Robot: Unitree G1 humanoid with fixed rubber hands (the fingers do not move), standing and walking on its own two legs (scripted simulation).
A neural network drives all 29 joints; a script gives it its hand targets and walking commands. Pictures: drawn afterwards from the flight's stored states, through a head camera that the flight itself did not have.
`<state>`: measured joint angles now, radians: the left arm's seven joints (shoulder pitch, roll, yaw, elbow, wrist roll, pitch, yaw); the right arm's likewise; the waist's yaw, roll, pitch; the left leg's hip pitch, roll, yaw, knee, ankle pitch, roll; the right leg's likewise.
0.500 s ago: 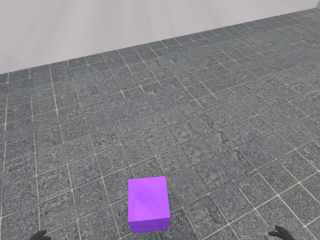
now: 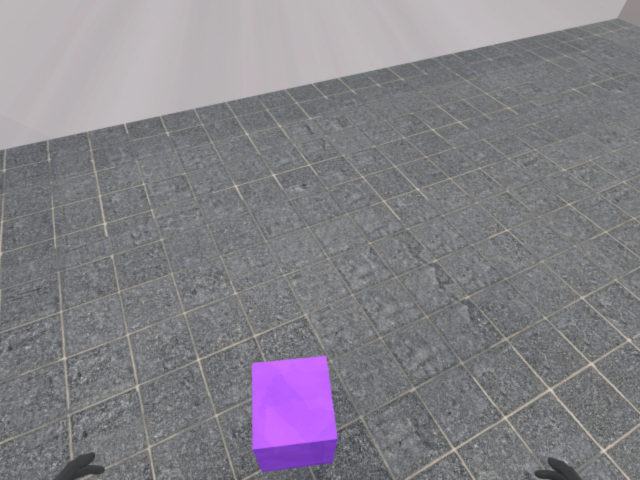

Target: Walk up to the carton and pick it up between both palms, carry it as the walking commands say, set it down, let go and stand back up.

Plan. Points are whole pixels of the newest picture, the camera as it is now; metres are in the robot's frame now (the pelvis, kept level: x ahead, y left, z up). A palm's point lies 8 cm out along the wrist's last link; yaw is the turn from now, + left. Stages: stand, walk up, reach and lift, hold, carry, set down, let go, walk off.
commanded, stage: walk up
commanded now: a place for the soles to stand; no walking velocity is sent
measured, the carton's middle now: (293, 414) +0.41 +0.06 -0.64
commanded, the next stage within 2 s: reach and lift in 0.40 s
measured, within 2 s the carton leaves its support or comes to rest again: neither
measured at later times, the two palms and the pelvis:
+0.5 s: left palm out of the picture +0.14 +0.31 -0.08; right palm out of the picture +0.15 -0.31 -0.08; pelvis -0.01 +0.00 +0.00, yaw +6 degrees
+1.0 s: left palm (121, 435) +0.22 +0.28 -0.13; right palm (488, 424) +0.25 -0.25 -0.13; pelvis -0.02 -0.01 -0.04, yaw +10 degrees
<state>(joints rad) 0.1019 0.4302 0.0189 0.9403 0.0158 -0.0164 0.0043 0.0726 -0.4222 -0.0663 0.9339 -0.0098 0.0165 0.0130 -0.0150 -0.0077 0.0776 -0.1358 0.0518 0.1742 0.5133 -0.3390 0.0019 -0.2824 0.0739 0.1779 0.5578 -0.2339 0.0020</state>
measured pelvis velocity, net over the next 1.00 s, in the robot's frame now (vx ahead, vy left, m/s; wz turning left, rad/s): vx -0.02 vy -0.01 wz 0.17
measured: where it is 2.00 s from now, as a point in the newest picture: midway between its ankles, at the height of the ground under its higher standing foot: outside the picture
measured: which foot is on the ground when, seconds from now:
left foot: down 0.00-1.00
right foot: down 0.00-1.00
